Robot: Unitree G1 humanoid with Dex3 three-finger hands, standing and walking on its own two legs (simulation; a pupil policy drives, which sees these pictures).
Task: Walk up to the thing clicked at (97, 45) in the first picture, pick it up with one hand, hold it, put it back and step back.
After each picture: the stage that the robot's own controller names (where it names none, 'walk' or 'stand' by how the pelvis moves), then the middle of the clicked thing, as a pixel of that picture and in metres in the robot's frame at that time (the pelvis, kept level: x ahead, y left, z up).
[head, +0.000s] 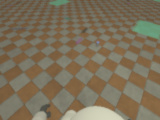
stand; (97, 44) +1.60 -0.15 -0.72
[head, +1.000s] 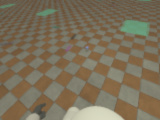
walk; (87, 49) +1.47 +0.17 -0.70
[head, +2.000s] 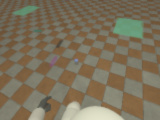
walk; (76, 62) +0.95 +0.28 -0.71
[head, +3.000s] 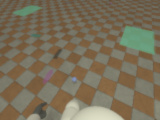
walk; (74, 80) +0.57 +0.24 -0.71
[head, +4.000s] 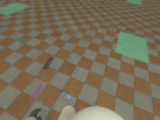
stand; (68, 98) +0.32 +0.19 -0.70
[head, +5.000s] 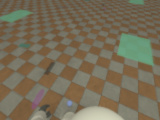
stand; (69, 104) +0.27 +0.21 -0.72
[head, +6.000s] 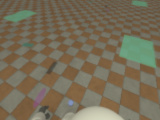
stand; (71, 103) +0.28 +0.19 -0.73
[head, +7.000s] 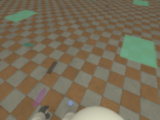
stand; (70, 103) +0.28 +0.20 -0.73
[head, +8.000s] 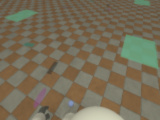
stand; (71, 104) +0.27 +0.20 -0.73
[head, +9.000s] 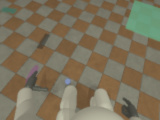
go down; (68, 82) +0.32 +0.19 -0.56
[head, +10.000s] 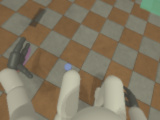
go down; (68, 68) +0.37 +0.20 -0.33
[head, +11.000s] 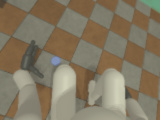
close in; (56, 62) +0.37 +0.21 -0.25
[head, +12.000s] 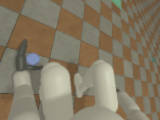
close; (32, 60) +0.37 +0.24 -0.22
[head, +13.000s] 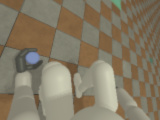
close; (32, 59) +0.36 +0.24 -0.22
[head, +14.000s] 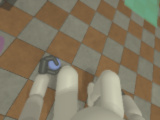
lift; (53, 65) +0.31 +0.24 -0.12
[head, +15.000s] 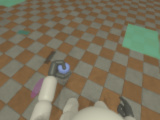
lift; (64, 72) +0.32 +0.17 +0.02
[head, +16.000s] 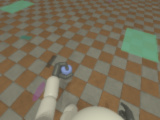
hold; (67, 73) +0.32 +0.16 +0.00
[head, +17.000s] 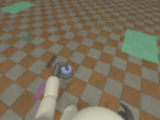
hold; (66, 73) +0.32 +0.17 +0.00
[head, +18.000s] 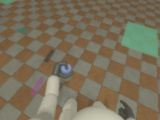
crouch; (66, 72) +0.33 +0.16 -0.03
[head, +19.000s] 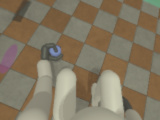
lower; (56, 54) +0.42 +0.21 -0.10
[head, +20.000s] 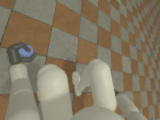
lower; (26, 54) +0.41 +0.25 -0.22
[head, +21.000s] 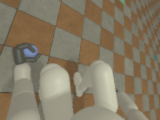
lower; (30, 54) +0.39 +0.25 -0.22
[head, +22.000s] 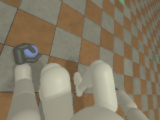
lower; (31, 54) +0.39 +0.24 -0.22
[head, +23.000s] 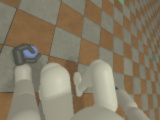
lower; (30, 54) +0.39 +0.24 -0.22
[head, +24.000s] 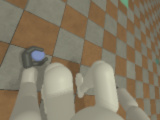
open; (37, 57) +0.37 +0.22 -0.23
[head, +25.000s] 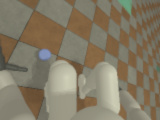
stand; (43, 56) +0.37 +0.21 -0.22
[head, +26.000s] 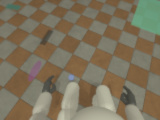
walk; (71, 78) +0.36 +0.17 -0.51
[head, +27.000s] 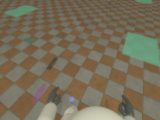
stand; (72, 100) +0.31 +0.17 -0.66
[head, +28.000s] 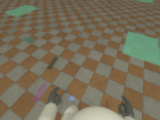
stand; (72, 99) +0.31 +0.17 -0.67
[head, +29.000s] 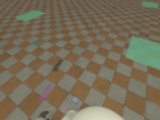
stand; (75, 100) +0.33 +0.16 -0.72
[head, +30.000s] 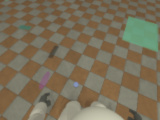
walk; (76, 85) +0.38 +0.12 -0.70
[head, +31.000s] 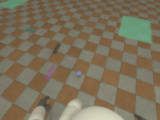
walk; (78, 74) +0.60 +0.16 -0.70
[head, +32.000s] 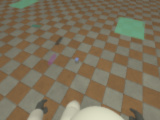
stand; (76, 61) +0.91 +0.25 -0.69
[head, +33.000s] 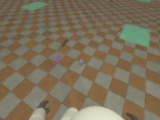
stand; (81, 63) +0.96 +0.16 -0.72
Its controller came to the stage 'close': yes
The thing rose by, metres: 0.71
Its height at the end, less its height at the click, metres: +0.00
